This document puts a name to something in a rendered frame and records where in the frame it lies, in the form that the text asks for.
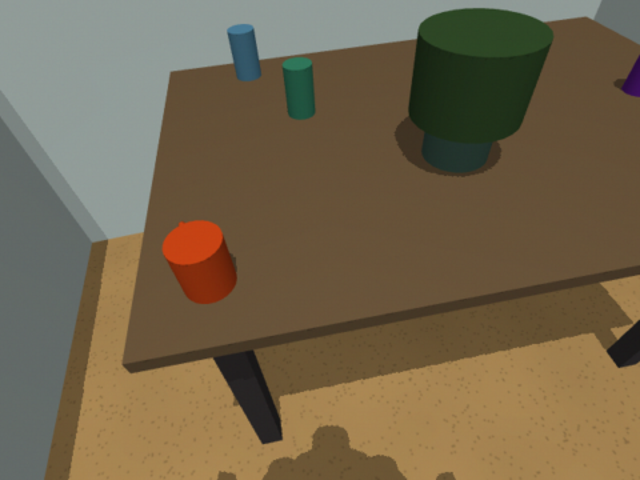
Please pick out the potted plant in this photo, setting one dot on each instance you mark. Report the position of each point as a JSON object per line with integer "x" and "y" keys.
{"x": 475, "y": 71}

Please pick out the table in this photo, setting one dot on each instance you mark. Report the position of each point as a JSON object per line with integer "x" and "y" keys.
{"x": 337, "y": 223}

